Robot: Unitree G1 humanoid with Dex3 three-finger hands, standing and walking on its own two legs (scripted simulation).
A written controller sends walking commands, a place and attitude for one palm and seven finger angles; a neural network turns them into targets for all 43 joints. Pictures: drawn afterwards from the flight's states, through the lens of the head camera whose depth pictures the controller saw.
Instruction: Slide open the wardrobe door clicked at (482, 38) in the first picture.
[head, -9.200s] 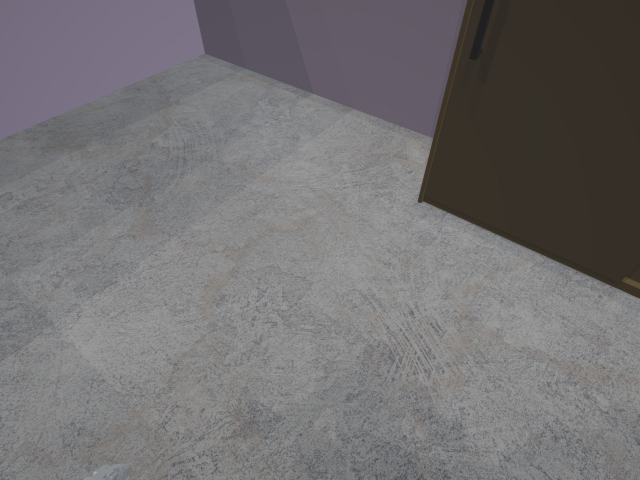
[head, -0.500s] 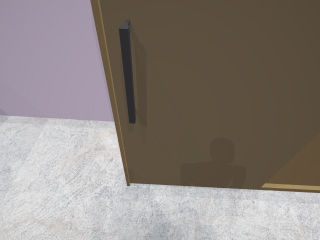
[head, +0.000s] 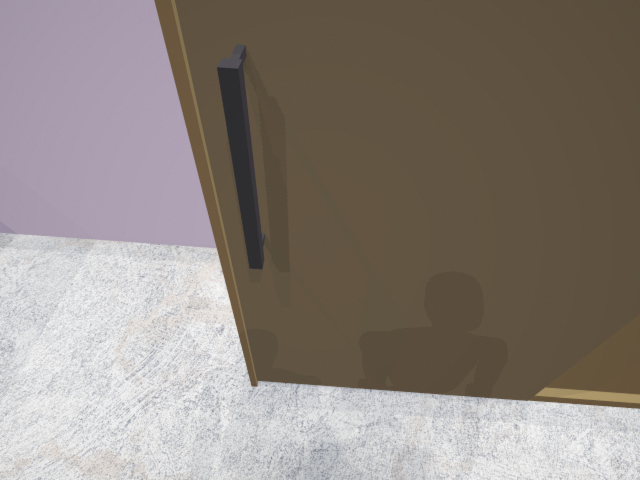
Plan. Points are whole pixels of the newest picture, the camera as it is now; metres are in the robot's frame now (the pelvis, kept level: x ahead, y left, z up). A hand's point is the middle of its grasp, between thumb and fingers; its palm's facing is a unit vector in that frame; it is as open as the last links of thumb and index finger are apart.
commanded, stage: come to a stop and stand still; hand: left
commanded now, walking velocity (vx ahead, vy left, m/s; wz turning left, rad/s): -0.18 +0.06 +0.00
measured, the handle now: (249, 177) +0.47 +0.14 +0.13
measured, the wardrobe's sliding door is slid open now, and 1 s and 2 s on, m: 0.00 0.00 0.00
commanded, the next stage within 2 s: none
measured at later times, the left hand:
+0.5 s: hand out of the picture +0.03 +0.20 -0.18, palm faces +0.00 -0.97 -0.23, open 7.4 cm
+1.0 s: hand out of the picture +0.04 +0.24 -0.16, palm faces -0.05 -0.97 -0.24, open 7.4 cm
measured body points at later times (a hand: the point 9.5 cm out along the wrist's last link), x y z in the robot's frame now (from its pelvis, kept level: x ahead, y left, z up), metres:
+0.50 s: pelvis +0.02 +0.02 -0.01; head +0.06 +0.03 +0.44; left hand +0.03 +0.25 -0.17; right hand +0.11 -0.23 -0.15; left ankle +0.06 +0.10 -0.73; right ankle -0.08 -0.12 -0.72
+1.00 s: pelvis +0.00 +0.06 +0.01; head -0.01 +0.05 +0.45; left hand +0.04 +0.29 -0.14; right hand -0.01 -0.18 -0.15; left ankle +0.06 +0.10 -0.73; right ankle +0.00 -0.08 -0.72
